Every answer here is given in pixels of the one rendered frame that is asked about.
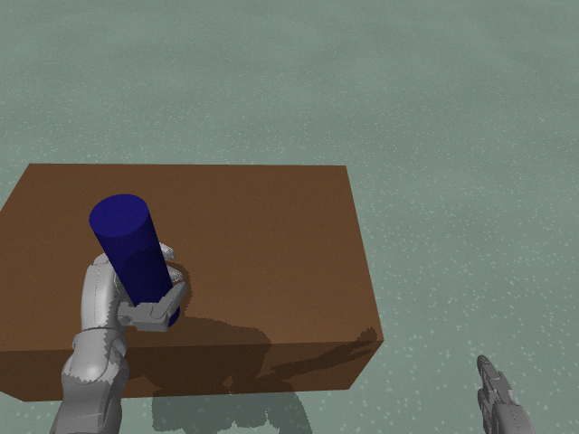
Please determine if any left robot arm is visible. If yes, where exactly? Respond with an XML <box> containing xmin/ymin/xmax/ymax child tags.
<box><xmin>49</xmin><ymin>327</ymin><xmax>129</xmax><ymax>434</ymax></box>

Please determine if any left robot hand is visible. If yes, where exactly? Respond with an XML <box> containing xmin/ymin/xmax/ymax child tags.
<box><xmin>81</xmin><ymin>242</ymin><xmax>187</xmax><ymax>335</ymax></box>

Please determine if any right robot hand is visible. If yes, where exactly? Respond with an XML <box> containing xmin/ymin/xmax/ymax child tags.
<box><xmin>477</xmin><ymin>355</ymin><xmax>536</xmax><ymax>434</ymax></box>

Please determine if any can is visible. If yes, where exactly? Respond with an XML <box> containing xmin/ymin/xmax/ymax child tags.
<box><xmin>89</xmin><ymin>194</ymin><xmax>180</xmax><ymax>327</ymax></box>

